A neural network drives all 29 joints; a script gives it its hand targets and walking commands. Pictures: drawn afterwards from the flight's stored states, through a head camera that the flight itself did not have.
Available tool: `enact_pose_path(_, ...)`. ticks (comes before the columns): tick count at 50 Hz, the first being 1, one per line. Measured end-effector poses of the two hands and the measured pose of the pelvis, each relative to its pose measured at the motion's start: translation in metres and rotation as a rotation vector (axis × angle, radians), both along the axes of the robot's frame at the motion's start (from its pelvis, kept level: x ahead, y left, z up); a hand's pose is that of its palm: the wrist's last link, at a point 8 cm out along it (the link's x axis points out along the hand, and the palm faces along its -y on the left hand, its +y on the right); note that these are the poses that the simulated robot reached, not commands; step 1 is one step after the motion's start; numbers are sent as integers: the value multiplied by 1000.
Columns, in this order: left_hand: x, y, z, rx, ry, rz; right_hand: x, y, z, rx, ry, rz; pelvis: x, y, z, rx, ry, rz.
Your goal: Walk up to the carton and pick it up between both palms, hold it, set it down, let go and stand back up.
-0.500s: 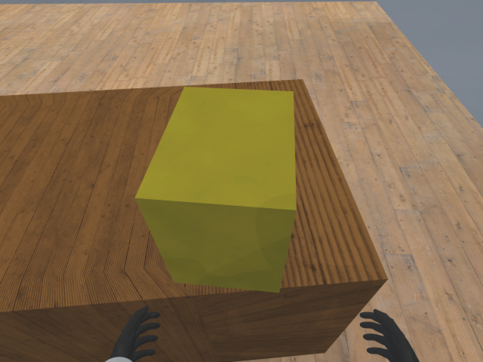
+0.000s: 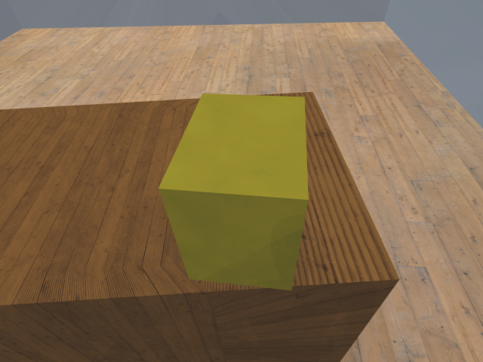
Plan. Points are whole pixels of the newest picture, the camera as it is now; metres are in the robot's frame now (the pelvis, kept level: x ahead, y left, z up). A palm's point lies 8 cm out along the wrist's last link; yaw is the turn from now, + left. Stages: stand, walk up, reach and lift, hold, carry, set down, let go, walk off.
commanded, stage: stand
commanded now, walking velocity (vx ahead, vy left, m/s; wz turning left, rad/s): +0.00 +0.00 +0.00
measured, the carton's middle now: (245, 189) +0.45 +0.02 +0.03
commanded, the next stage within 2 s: none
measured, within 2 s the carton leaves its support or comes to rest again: neither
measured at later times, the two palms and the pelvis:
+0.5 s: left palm out of the picture -0.03 +0.26 -0.12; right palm out of the picture +0.00 -0.26 -0.13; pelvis -0.04 +0.00 +0.00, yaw +1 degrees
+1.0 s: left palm out of the picture +0.00 +0.24 -0.12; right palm out of the picture +0.00 -0.27 -0.13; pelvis -0.02 -0.02 +0.00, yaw +1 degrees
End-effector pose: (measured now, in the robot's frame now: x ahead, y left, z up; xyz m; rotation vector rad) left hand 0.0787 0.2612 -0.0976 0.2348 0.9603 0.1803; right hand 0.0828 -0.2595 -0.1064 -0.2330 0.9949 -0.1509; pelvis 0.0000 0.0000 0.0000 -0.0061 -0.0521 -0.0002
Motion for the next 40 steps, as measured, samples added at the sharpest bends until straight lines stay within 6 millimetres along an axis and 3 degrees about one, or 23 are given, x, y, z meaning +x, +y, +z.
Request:
enact_pose_path(12, -59, -1, -14, -18, 100, 1, -57, 9, -12, 14, 99, 3, -27, 5, -2, 3, -8, 8)
enact_pose_path(24, -106, -3, -21, -10, 201, 34, -85, 4, -21, 18, 165, 2, -38, 1, -5, 6, 1, 15)
enact_pose_path(31, -114, -8, -23, -7, 229, 49, -90, -3, -24, 16, 189, -1, -36, -5, -5, 6, 8, 17)
enact_pose_path(40, -99, -18, -25, -19, 219, 48, -87, -8, -24, 14, 208, -5, -28, -11, -5, 6, 16, 19)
